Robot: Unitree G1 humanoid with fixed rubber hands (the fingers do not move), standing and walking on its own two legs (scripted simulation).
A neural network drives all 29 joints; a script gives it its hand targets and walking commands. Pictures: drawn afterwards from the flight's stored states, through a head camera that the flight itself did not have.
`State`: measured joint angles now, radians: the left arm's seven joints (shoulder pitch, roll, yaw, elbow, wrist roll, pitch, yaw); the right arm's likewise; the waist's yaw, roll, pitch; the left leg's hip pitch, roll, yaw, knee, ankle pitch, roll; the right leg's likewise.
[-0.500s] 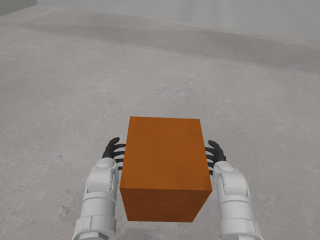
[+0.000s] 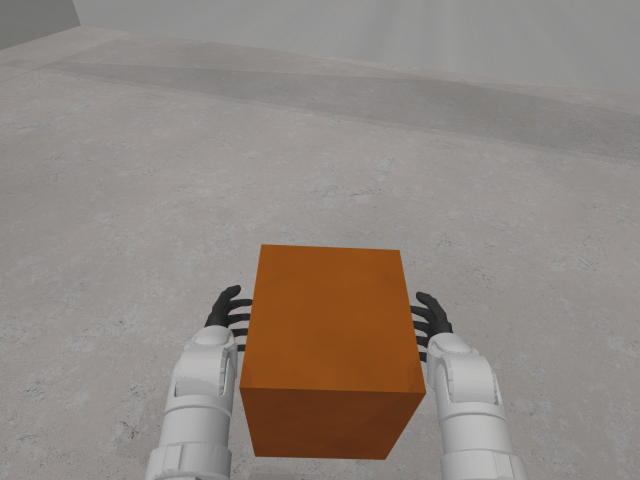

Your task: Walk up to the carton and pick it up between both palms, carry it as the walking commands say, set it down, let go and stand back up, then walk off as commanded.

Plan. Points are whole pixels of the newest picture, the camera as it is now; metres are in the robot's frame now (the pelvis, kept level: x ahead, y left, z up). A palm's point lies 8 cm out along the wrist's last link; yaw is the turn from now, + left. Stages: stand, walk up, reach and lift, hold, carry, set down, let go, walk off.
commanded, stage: hold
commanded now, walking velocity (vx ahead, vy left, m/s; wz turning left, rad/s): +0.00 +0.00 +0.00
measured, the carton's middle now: (325, 355) +0.31 +0.00 -0.03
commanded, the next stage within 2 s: carry in 1.42 s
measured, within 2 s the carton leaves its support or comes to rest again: neither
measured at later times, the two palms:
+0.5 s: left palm (220, 337) +0.29 +0.14 +0.05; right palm (441, 348) +0.28 -0.15 +0.05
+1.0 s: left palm (220, 341) +0.28 +0.14 +0.04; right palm (442, 351) +0.27 -0.15 +0.04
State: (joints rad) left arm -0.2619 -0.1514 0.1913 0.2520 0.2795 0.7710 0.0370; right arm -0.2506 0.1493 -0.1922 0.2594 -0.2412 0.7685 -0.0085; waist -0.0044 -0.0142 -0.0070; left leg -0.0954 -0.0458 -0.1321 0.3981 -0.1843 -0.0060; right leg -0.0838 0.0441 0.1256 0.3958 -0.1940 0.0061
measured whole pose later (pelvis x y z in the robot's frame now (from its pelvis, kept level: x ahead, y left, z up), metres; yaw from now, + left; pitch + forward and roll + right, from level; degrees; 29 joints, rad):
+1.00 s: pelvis +0.00 +0.00 +0.00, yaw +0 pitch -7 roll +0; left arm -0.26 -0.15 0.18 0.25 0.28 0.78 0.04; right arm -0.24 0.15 -0.19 0.25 -0.24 0.77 -0.01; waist -0.01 -0.02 0.00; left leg -0.09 -0.04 -0.12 0.41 -0.19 -0.01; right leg -0.08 0.04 0.13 0.41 -0.20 0.01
